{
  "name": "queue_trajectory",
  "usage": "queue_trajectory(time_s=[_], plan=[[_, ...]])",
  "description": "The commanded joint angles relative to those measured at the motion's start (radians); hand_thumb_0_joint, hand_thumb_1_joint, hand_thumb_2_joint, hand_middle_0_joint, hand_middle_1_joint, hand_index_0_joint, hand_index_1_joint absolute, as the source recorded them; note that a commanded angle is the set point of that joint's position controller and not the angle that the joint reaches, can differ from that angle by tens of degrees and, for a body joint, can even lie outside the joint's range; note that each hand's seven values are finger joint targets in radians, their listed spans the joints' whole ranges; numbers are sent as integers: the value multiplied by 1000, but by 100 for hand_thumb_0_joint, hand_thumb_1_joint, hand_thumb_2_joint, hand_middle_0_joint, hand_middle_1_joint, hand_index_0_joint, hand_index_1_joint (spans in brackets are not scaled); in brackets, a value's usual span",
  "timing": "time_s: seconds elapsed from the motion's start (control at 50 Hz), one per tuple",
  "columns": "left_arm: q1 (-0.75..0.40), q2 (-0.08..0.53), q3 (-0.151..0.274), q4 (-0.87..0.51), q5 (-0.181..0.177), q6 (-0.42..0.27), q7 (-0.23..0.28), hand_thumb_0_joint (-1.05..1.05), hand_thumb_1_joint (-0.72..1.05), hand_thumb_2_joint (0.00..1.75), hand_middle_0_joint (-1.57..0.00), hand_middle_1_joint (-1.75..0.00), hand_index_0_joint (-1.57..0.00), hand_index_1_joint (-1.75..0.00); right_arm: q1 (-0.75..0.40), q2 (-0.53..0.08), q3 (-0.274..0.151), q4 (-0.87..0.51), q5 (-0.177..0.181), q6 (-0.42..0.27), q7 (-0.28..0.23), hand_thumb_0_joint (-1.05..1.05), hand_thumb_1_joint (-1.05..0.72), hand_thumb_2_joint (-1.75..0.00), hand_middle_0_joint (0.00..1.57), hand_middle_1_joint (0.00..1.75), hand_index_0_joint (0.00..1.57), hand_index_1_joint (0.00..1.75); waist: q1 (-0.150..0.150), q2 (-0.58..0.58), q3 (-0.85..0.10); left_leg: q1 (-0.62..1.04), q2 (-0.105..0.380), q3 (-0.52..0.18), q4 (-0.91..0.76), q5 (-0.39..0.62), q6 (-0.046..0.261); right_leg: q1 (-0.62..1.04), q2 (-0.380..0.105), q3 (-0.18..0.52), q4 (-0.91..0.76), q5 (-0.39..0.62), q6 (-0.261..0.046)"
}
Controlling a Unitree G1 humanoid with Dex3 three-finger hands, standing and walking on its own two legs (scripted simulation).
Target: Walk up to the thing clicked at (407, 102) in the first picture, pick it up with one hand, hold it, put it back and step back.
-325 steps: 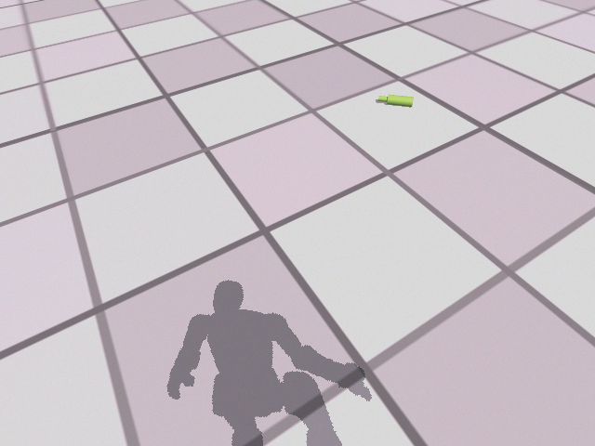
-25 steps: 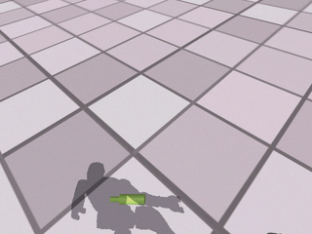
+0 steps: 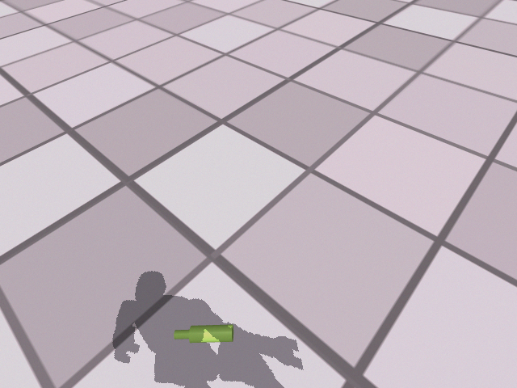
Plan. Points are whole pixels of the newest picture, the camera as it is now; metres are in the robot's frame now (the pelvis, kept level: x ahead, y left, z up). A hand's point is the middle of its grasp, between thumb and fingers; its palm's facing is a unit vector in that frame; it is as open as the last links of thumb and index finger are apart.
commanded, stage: walk up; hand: left
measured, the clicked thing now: (203, 333) +0.45 +0.27 -0.75
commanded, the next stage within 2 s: stand in 0.10 s
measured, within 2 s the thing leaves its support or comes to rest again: neither
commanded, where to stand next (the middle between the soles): +0.04 +0.02 m, yaw +0 degrees
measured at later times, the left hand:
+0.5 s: hand out of the picture +0.08 +0.24 -0.16, palm faces -0.04 -0.94 -0.34, open 7.4 cm
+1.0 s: hand out of the picture +0.10 +0.24 -0.15, palm faces -0.04 -0.94 -0.35, open 7.4 cm
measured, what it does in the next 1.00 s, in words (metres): stands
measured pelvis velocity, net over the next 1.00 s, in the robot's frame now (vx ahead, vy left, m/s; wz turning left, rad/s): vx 0.01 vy -0.01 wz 0.00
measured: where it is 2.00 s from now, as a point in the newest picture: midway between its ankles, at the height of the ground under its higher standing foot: outside the picture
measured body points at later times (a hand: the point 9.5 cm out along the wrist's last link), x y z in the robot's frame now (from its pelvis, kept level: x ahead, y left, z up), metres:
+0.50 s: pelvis +0.01 -0.01 +0.00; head +0.02 -0.01 +0.45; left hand +0.09 +0.29 -0.13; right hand +0.09 -0.31 -0.13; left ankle +0.02 +0.13 -0.75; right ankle +0.01 -0.14 -0.75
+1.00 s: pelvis +0.01 -0.01 +0.00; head +0.02 -0.02 +0.45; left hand +0.10 +0.29 -0.13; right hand +0.09 -0.32 -0.13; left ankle +0.02 +0.13 -0.75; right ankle +0.01 -0.14 -0.75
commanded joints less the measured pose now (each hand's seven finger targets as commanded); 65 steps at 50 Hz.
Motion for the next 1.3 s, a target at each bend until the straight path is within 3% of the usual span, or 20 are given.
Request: queue_trajectory(time_s=[0.0, 0.12, 0.28, 0.7, 1.04, 1.28], plan=[[-44, 220, 45, -63, -5, -18, 15, 0, 90, 90, -20, -30, -20, -30, -57, -206, -39, -69, -2, -24, -9, 0, -90, -90, 20, 30, 20, 30, 10, -14, -94, 28, 90, -87, -59, 46, 39, 12, -85, 71, -56, 61, -43], [-39, 212, 38, -72, -9, -12, 12, 0, 90, 90, -20, -30, -20, -30, -60, -209, -39, -77, -10, -30, -14, 0, -90, -90, 20, 30, 20, 30, 4, -26, -67, 30, 100, -97, -80, 45, 28, -13, -85, 72, -64, 19, -41], [-26, 223, 36, -82, -8, -16, 11, 0, 90, 90, -20, -30, -20, -30, -56, -201, -37, -80, -8, -32, -14, 0, -90, -90, 20, 30, 20, 30, 1, -16, -75, 38, 99, -88, -72, 61, 26, -3, -89, 78, -74, 36, -40], [-5, 225, 35, -94, -9, -16, 14, 0, 90, 90, -20, -30, -20, -30, -53, -207, -35, -82, -8, -33, -18, 0, -90, -90, 20, 30, 20, 30, 7, -19, -102, 73, 111, -73, -51, 156, 25, 31, -95, 78, -58, 149, -48], [-3, 224, 36, -97, -8, -13, 11, 0, 90, 90, -20, -30, -20, -30, -36, -207, -30, -85, -8, -33, -16, 0, -90, -90, 20, 30, 20, 30, 10, -20, -66, 47, 100, -72, -73, 60, 26, 13, -89, 80, -81, 63, -47], [10, 230, 37, -95, -7, -11, 11, 0, 90, 90, -20, -30, -20, -30, -29, -205, -26, -90, -8, -35, -19, 0, -90, -90, 20, 30, 20, 30, 12, -11, -72, 58, 107, -77, -76, 104, 28, 19, -89, 77, -64, 101, -49]])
